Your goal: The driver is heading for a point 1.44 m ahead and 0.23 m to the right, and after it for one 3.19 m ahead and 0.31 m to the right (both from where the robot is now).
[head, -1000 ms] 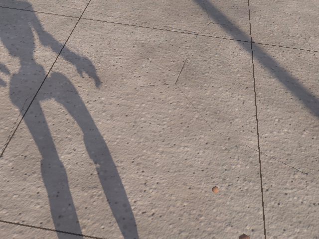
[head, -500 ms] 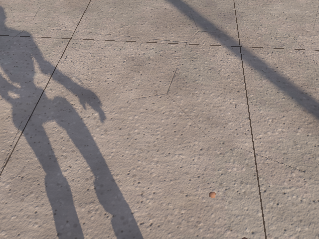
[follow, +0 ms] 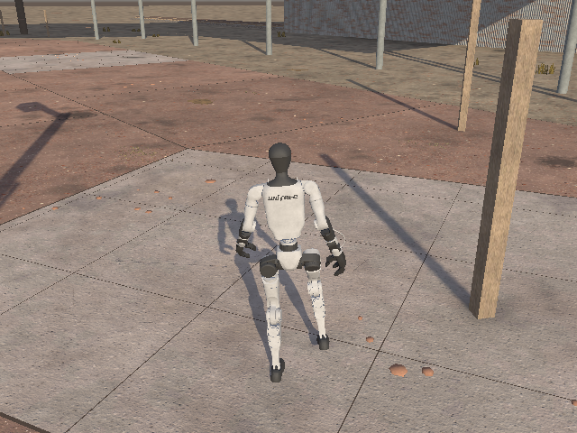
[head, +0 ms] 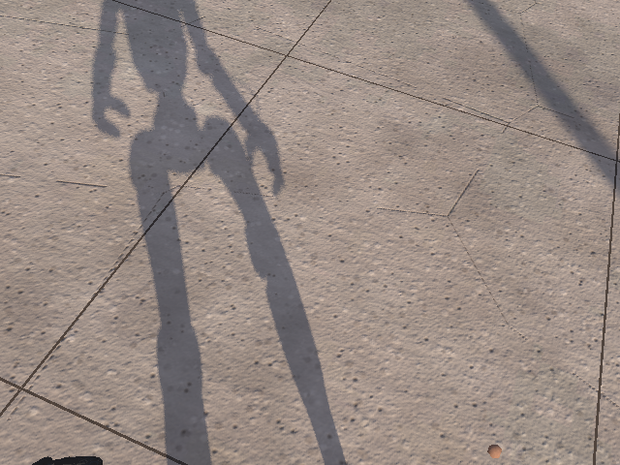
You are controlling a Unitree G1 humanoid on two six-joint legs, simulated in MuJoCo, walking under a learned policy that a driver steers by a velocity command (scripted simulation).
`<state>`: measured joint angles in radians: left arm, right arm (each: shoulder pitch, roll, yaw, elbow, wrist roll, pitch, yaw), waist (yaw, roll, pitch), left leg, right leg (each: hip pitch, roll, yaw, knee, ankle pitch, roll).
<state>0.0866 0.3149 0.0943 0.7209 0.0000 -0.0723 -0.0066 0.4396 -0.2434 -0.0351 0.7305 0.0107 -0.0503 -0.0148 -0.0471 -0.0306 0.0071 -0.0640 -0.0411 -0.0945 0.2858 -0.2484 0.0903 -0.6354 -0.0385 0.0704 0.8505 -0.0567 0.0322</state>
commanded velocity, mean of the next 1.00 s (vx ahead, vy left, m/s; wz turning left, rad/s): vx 0.47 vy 0.00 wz -0.22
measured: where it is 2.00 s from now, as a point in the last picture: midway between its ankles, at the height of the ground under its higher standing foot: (370, 242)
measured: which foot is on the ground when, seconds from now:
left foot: down 0.00-0.30, up 0.32-0.70, down 0.72-1.00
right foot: up 0.00-0.26, down 0.28-0.74, up 0.76-1.00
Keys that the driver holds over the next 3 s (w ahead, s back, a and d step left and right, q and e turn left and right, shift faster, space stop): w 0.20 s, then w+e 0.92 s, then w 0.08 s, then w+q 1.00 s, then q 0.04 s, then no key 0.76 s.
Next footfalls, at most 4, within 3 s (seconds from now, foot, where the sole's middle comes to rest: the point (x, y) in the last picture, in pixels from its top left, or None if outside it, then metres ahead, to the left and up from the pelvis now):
0.28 right None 0.34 -0.12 -0.79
0.72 left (230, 411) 0.61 0.10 -0.79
1.24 right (375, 341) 0.79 -0.24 -0.79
1.80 left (329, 228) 1.15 -0.15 -0.79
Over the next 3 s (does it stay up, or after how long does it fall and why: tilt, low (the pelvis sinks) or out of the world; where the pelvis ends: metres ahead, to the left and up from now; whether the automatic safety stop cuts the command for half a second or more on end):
stays up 1.37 -0.25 -0.02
